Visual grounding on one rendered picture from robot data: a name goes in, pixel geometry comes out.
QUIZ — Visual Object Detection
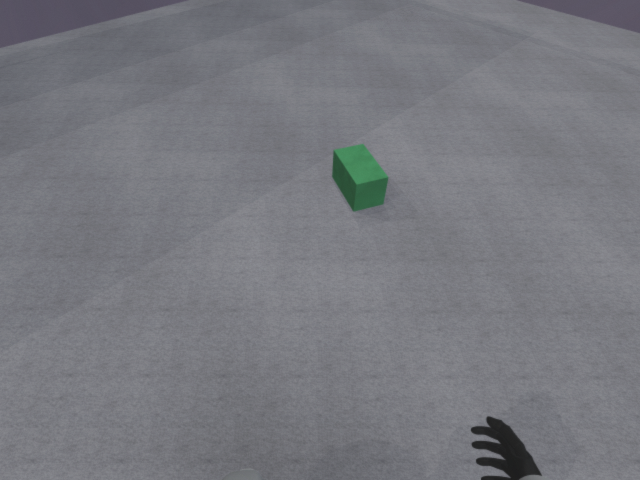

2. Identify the robot right hand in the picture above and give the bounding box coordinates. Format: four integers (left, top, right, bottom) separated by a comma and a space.
471, 416, 542, 480

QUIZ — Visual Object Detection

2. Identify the carton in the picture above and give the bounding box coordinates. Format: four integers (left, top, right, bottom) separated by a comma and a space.
332, 144, 388, 212

